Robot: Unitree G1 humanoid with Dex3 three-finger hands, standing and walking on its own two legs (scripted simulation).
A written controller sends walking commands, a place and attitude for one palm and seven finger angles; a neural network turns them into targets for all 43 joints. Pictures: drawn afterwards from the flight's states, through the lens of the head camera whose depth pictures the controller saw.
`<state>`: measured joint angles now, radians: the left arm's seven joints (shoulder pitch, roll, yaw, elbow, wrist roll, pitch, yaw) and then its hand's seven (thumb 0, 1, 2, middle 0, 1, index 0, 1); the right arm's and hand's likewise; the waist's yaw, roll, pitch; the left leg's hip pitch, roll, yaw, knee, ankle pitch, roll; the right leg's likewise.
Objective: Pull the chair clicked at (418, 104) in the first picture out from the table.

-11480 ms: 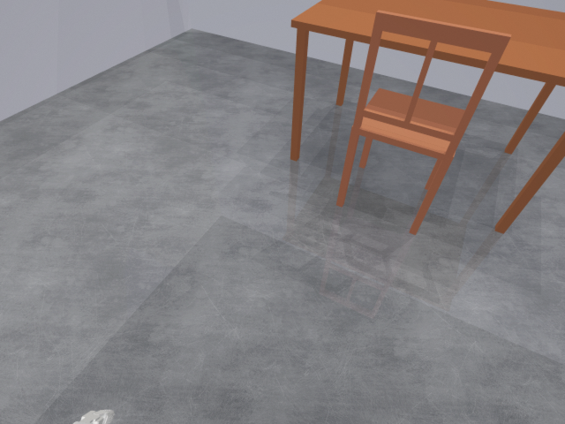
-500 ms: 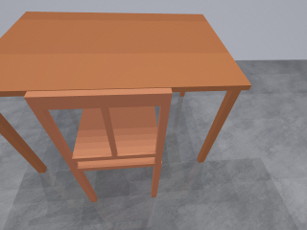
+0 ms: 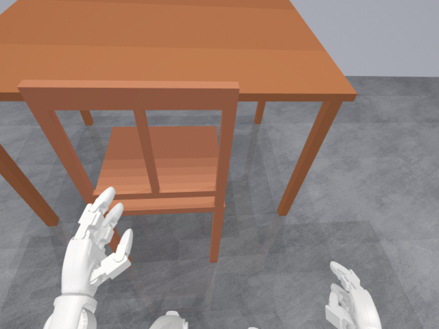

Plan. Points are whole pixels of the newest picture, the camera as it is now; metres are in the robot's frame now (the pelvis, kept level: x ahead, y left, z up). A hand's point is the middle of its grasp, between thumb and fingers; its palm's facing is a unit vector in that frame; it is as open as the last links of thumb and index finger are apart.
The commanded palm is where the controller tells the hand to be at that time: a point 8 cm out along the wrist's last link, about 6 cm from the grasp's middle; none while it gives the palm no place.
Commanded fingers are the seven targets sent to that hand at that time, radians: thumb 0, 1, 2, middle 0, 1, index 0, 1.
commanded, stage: raise the hand toward the chair's back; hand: left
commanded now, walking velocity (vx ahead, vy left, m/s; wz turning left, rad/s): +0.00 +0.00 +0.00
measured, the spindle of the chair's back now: (148, 155) +0.50 +0.20 -0.01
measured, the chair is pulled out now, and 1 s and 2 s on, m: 0.00 0.00 0.00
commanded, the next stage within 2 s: aim the fingers beside a spindle in 1.74 s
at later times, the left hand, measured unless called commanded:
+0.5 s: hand (113, 256) +0.25 +0.20 +0.00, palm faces +0.16 -0.99 +0.00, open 13.1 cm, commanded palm +0.21 +0.26 +0.02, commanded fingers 0.00 -0.13 0.46 -0.10 -0.14 -0.10 -0.14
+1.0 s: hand (87, 248) +0.25 +0.24 +0.03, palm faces +0.15 -0.99 -0.04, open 16.7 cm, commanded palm +0.22 +0.29 +0.03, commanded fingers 0.00 -0.50 0.30 -0.06 -0.08 -0.06 -0.08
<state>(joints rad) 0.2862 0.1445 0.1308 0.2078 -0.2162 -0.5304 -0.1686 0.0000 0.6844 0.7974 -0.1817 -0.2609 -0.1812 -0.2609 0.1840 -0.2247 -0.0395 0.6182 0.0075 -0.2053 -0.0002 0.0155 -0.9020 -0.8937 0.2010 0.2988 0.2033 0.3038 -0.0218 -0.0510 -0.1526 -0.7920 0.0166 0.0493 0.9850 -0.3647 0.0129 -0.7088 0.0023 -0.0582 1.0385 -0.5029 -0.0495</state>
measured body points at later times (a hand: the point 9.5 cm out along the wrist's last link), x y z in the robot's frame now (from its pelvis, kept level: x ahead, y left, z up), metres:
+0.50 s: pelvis +0.02 +0.00 -0.02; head +0.08 +0.01 +0.43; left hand +0.23 +0.25 +0.01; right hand +0.17 -0.22 -0.12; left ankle +0.07 +0.12 -0.67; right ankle +0.01 -0.09 -0.67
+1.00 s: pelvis +0.01 +0.04 -0.02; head +0.07 +0.06 +0.42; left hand +0.23 +0.29 +0.03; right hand +0.22 -0.19 -0.09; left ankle +0.07 +0.12 -0.67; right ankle +0.01 -0.09 -0.67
